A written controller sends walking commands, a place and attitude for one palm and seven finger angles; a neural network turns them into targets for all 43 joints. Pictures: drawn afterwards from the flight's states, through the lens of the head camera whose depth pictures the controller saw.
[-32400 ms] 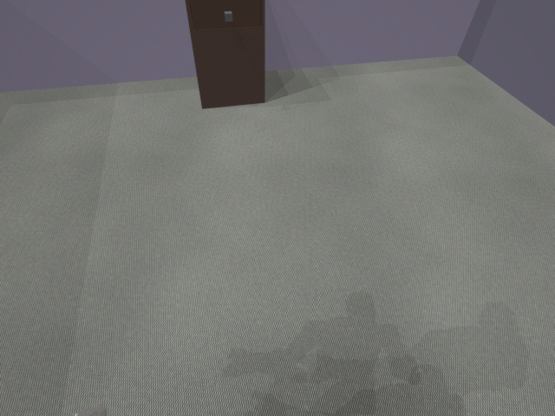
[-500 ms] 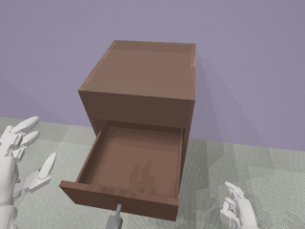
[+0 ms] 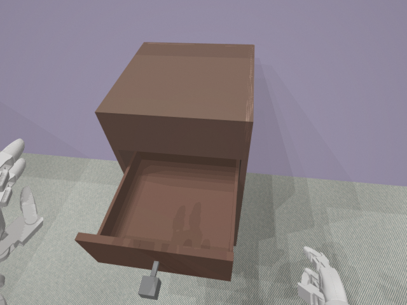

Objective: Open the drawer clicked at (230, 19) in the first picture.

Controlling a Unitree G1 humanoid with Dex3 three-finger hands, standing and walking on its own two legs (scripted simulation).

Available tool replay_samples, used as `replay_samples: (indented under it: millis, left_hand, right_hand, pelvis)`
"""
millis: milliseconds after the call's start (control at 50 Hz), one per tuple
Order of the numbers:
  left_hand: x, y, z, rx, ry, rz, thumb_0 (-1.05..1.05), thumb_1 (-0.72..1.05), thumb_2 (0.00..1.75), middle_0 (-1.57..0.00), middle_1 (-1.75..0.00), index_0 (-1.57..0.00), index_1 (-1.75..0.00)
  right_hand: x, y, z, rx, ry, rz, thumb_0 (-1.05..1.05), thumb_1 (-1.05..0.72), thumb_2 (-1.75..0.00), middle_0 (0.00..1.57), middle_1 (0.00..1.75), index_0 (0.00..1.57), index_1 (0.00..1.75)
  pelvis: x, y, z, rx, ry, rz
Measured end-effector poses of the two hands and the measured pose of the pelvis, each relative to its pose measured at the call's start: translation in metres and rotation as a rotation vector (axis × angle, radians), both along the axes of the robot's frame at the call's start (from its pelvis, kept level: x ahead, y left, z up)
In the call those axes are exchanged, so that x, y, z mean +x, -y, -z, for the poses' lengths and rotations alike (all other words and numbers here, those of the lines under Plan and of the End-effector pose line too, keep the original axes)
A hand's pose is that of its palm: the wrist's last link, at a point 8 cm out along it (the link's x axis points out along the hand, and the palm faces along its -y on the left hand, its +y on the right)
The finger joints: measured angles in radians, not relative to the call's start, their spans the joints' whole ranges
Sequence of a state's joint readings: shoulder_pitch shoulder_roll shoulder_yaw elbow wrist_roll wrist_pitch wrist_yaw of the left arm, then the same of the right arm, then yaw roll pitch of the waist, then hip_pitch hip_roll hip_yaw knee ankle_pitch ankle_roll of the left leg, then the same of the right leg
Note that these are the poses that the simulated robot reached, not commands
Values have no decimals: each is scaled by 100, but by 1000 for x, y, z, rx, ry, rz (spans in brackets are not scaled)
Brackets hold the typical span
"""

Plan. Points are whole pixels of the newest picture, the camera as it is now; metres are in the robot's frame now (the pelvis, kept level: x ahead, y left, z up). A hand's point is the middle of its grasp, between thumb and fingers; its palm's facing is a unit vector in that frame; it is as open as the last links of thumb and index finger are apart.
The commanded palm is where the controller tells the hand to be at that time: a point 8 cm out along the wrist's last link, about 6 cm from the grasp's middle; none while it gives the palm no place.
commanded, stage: step back with the hand held close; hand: left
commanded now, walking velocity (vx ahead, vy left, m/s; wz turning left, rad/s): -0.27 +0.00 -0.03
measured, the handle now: (152, 278) +0.22 +0.16 -0.18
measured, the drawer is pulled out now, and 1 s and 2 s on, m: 0.30 0.30 0.30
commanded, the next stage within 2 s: stop stepping back and stand still in 1.50 s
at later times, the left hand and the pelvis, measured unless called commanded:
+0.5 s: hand (16, 267) +0.14 +0.25 +0.16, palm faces +0.32 -0.81 -0.48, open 7.4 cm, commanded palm +0.07 +0.30 +0.18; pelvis -0.06 +0.02 -0.01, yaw +0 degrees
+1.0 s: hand (18, 288) +0.11 +0.23 +0.16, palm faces +0.30 -0.83 -0.47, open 7.4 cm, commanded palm +0.04 +0.29 +0.18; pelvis -0.09 +0.01 -0.02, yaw +0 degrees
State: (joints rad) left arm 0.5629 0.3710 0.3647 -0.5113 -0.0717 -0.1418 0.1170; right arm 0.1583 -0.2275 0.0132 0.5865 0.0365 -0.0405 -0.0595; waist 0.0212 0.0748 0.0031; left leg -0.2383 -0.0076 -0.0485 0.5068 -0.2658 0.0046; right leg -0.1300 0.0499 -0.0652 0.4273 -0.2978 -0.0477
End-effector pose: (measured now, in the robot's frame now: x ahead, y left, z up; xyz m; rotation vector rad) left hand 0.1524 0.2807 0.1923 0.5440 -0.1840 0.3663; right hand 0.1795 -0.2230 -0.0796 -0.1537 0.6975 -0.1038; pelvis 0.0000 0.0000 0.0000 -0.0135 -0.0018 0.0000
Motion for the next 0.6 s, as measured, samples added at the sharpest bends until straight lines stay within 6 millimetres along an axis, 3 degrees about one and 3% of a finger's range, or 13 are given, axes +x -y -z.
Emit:
replay_samples:
  millis: [180, 380, 600]
  left_hand:
    - [-14, 3, 23, -4, -139, 71, 1, 89, 89, -21, -30, -21, -30]
    - [-39, -10, 13, 29, -51, 66, 1, 89, 89, -22, -30, -21, -30]
    - [-60, -15, 20, -20, 14, 78, 1, 89, 89, -21, -30, -21, -30]
  right_hand:
    - [-28, 10, 6, -27, -82, 86, 1, -90, -90, 20, 30, 21, 30]
    - [-47, -5, 3, -46, -70, 58, 1, -90, -90, 20, 30, 20, 30]
    - [-66, -15, -1, -76, -44, 28, 1, -90, -90, 20, 30, 21, 30]
  pelvis:
    - [-17, -10, 2, 2, -34, 6]
    - [-43, -14, 6, -3, -49, 1]
    - [-61, -20, 11, -27, -51, -3]
